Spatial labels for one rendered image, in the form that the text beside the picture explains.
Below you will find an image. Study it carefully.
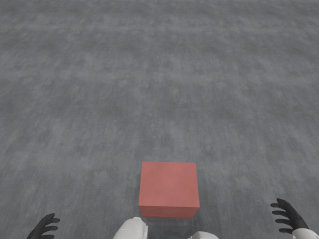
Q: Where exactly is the robot right hand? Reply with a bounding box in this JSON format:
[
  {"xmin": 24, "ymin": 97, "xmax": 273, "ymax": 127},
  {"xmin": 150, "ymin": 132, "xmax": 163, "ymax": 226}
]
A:
[{"xmin": 270, "ymin": 198, "xmax": 309, "ymax": 234}]

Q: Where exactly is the left robot thigh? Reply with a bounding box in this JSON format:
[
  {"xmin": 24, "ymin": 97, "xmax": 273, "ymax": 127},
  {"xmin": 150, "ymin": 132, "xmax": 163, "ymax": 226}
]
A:
[{"xmin": 113, "ymin": 218, "xmax": 148, "ymax": 239}]

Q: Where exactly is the carton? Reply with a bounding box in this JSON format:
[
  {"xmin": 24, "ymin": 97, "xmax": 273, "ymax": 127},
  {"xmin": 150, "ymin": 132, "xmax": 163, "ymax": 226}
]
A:
[{"xmin": 138, "ymin": 161, "xmax": 200, "ymax": 219}]

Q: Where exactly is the robot right forearm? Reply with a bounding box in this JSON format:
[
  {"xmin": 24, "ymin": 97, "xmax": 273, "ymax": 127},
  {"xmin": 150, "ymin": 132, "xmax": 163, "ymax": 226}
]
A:
[{"xmin": 292, "ymin": 228, "xmax": 319, "ymax": 239}]

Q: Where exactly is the robot left hand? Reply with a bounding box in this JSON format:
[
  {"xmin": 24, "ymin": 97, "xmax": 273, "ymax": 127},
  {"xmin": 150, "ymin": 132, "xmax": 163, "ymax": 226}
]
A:
[{"xmin": 27, "ymin": 213, "xmax": 60, "ymax": 239}]

